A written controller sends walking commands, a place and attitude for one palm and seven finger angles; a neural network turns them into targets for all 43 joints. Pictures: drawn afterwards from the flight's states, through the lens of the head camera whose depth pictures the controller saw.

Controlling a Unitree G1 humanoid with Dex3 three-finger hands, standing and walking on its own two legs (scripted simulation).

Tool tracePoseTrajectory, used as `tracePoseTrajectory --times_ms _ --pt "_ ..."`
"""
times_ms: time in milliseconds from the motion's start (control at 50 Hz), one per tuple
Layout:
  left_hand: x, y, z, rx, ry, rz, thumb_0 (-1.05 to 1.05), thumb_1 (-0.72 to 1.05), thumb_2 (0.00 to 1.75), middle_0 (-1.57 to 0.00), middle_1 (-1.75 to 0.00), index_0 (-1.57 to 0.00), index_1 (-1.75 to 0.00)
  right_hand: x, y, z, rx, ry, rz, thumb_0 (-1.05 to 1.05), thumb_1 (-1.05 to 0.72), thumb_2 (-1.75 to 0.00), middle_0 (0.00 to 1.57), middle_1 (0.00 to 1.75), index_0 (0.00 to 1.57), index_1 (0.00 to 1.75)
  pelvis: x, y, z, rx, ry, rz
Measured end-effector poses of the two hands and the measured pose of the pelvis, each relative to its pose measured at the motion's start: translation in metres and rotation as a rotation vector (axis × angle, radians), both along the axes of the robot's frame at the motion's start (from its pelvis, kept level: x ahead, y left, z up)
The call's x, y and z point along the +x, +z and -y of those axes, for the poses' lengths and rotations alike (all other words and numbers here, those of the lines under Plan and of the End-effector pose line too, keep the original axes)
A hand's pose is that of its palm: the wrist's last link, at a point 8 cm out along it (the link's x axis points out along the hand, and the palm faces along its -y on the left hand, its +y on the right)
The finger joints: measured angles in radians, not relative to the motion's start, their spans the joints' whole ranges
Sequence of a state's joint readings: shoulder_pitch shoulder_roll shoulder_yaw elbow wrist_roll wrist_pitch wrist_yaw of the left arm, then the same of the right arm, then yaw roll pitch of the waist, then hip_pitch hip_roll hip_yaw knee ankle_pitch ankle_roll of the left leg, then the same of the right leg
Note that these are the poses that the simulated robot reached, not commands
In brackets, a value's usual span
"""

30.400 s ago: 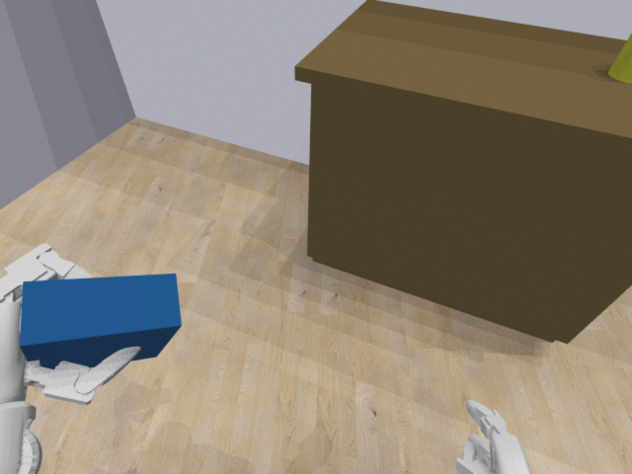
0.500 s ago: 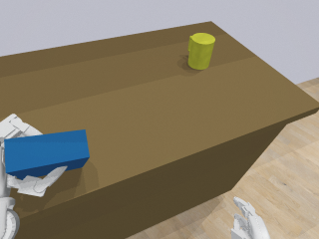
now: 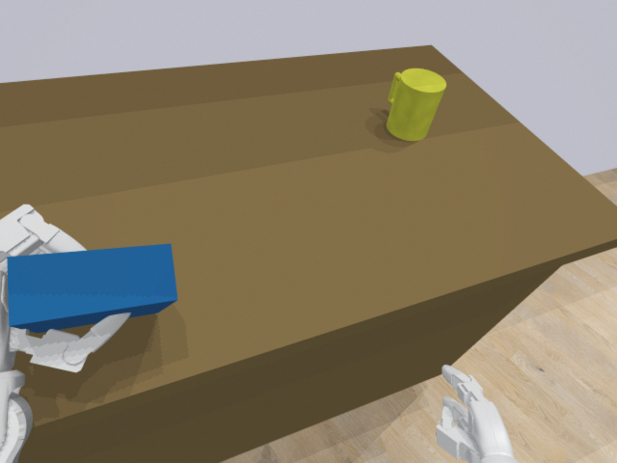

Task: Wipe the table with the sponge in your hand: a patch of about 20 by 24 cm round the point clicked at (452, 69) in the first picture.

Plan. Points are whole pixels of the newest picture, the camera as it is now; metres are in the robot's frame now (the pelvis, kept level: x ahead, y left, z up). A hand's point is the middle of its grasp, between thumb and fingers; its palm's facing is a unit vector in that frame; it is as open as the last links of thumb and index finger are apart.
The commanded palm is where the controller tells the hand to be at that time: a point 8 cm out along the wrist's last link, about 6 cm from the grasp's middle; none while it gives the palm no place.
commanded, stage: look again from close up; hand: left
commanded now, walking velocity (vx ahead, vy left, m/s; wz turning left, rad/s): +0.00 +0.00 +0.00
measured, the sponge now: (121, 288) +0.24 +0.21 +0.15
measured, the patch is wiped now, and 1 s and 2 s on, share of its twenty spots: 0.00 0.00 0.00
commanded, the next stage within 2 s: shuffle to correct the standing spot in 0.30 s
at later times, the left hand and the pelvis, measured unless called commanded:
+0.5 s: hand (65, 303) +0.21 +0.24 +0.17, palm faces +0.42 -0.84 -0.33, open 9.1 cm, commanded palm +0.15 +0.27 +0.18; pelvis -0.01 -0.01 +0.00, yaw +0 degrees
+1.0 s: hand (154, 312) +0.21 +0.17 +0.17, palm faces +0.40 -0.85 -0.35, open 9.1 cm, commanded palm +0.15 +0.20 +0.18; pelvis -0.01 -0.08 +0.00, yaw +0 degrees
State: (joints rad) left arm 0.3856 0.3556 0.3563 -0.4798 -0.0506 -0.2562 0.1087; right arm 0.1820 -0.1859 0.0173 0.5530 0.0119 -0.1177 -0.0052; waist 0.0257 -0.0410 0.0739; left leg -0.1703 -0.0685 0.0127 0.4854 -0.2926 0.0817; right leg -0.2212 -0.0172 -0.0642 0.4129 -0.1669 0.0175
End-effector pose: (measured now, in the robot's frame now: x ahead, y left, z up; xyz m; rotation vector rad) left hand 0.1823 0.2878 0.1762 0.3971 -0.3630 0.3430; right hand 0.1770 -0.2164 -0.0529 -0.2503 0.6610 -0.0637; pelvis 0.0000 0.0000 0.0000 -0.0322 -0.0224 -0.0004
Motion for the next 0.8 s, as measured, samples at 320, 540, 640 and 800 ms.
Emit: tracePoseTrajectory --times_ms 320,540,640,800 --pt "-0.007 0.002 0.001 0.008 0.027 -0.017 0.0 -0.41 1.09 -0.81 -1.42 -0.81 -1.44 -0.017 -0.01 0.004 0.007 -0.024 -0.06 0.01 -0.9 -0.9 0.2 0.3 0.2 0.3 -0.004 0.001 0.002 0.002 0.005 0.006" --pt "-0.017 0.002 0.007 0.005 0.058 -0.03 0.0 -0.41 1.09 -0.81 -1.42 -0.81 -1.44 -0.023 -0.011 0.016 0.008 -0.035 -0.061 0.01 -0.9 -0.9 0.2 0.3 0.2 0.3 -0.009 0.002 0.012 0.012 0.003 0.01" --pt "-0.016 0.002 0.015 -0.006 0.072 -0.026 0.0 -0.41 1.09 -0.81 -1.42 -0.81 -1.44 -0.023 -0.011 0.023 0.02 -0.028 -0.059 0.01 -0.9 -0.9 0.2 0.3 0.2 0.3 -0.012 0.002 0.023 0.019 -0.002 0.011" --pt "-0.012 0.005 0.048 0.002 0.037 -0.04 0.0 -0.41 1.09 -0.81 -1.42 -0.82 -1.43 -0.019 -0.012 0.043 0.048 -0.021 -0.047 0.01 -0.9 -0.9 0.2 0.3 0.2 0.3 -0.012 0.001 0.047 0.02 0.0 0.005"
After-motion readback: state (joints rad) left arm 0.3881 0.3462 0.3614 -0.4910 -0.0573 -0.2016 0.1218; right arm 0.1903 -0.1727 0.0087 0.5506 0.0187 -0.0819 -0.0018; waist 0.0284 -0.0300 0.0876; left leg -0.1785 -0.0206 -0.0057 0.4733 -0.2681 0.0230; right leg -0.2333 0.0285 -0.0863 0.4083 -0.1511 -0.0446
